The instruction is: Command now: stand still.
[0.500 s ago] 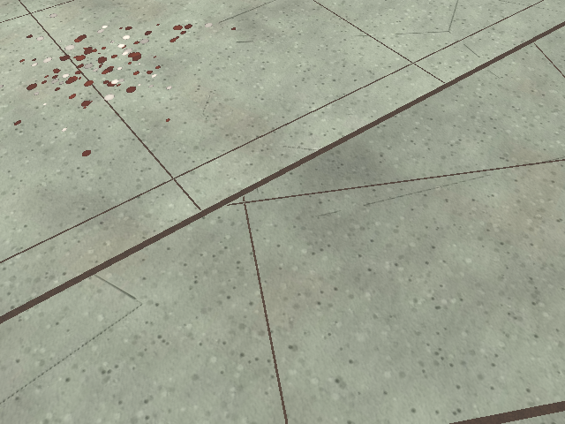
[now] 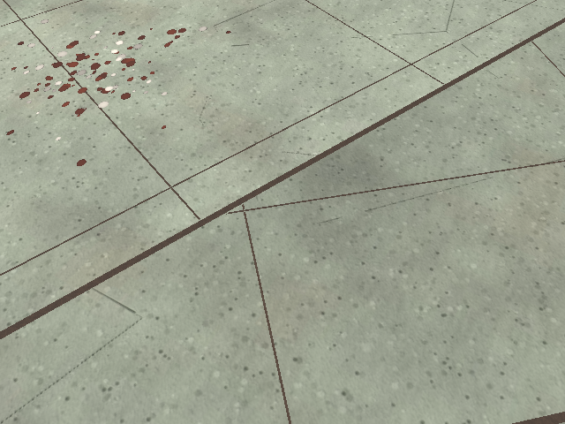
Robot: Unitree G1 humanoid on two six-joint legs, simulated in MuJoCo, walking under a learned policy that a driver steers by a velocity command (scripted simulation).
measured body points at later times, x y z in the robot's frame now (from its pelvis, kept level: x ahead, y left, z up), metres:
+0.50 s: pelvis -0.01 +0.00 +0.00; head +0.00 +0.00 +0.45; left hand -0.05 +0.23 -0.15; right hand +0.07 -0.25 -0.15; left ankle +0.06 +0.10 -0.73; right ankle -0.08 -0.11 -0.73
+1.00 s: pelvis +0.10 +0.04 +0.01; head +0.11 +0.05 +0.46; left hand +0.13 +0.30 -0.14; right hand +0.12 -0.22 -0.13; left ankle +0.09 +0.13 -0.73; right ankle +0.02 -0.11 -0.63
